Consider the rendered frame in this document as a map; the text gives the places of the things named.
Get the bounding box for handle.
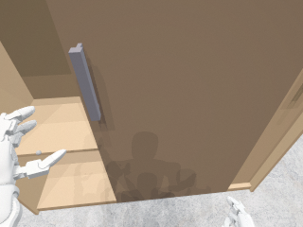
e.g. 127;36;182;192
68;43;101;121

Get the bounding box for wardrobe door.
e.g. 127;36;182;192
45;0;303;203
232;68;303;184

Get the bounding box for robot right hand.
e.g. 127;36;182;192
222;196;256;227

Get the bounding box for robot left forearm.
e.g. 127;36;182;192
0;184;23;227

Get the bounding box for robot left hand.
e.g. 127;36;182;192
0;106;67;185

